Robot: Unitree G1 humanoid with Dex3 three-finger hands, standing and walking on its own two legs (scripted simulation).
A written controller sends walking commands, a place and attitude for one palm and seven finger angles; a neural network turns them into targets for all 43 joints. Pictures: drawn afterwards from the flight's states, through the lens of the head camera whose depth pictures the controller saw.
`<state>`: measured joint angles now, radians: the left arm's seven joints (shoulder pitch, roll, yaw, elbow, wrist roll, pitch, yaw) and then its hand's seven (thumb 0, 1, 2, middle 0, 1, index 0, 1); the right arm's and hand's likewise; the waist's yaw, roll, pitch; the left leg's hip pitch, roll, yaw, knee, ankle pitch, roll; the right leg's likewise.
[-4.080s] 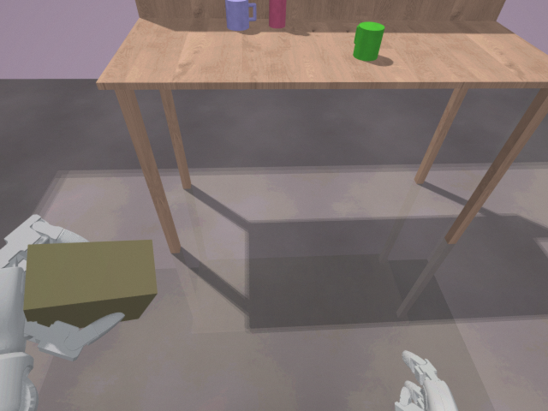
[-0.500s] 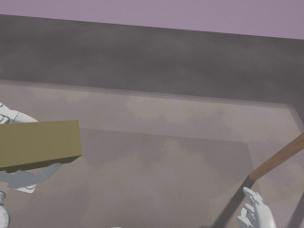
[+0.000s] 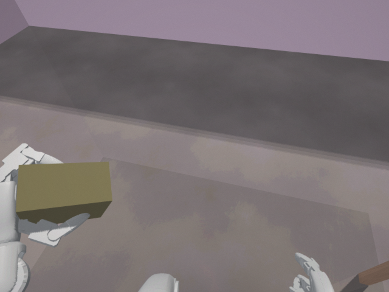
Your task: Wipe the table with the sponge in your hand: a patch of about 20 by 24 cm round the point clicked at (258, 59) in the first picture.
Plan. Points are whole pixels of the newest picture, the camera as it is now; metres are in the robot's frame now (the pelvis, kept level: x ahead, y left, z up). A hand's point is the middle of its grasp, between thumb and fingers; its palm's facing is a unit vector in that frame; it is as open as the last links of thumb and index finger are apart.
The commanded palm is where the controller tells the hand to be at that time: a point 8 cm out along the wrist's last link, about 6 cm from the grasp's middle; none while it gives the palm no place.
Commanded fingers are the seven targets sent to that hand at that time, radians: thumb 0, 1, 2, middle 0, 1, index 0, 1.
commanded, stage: walk to a spot facing it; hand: left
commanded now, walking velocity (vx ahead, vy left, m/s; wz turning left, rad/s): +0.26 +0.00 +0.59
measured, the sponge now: (79, 194) +0.23 +0.20 +0.14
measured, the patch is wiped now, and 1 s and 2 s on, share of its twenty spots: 0.00 0.00 0.00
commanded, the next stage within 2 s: turn to face it in 0.16 s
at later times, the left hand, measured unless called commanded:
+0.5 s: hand (48, 152) +0.28 +0.25 +0.19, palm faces +0.50 -0.74 -0.45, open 10.5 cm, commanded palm +0.23 +0.29 +0.19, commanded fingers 0.00 0.10 1.30 -1.20 -1.60 -1.20 -1.60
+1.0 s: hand (124, 120) +0.36 +0.15 +0.18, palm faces +0.25 -0.85 -0.46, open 10.5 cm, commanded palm +0.31 +0.20 +0.19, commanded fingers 0.00 0.10 1.30 -1.20 -1.60 -1.20 -1.60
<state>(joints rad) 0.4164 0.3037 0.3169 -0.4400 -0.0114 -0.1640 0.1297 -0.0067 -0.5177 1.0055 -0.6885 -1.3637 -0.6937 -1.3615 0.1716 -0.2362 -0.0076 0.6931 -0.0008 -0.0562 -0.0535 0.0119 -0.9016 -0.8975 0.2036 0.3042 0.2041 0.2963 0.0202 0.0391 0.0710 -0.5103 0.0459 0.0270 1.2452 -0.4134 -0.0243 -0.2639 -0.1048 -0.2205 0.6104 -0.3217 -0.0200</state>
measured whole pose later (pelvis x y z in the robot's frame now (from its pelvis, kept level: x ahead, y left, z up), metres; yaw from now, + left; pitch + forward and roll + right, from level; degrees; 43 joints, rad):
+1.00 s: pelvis +0.11 -0.05 +0.00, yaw -9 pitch +2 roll +2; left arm 0.51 0.42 0.40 -0.57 -0.04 -0.20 0.14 -0.01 -0.52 1.01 -0.68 -1.37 -0.69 -1.37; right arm 0.18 -0.29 -0.05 0.54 0.01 0.01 -0.03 0.01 -0.91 -0.90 0.19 0.30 0.19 0.29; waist 0.01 -0.05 0.03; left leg -0.30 0.03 0.05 0.62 -0.40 -0.06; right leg -0.39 0.10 0.05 0.50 -0.15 -0.09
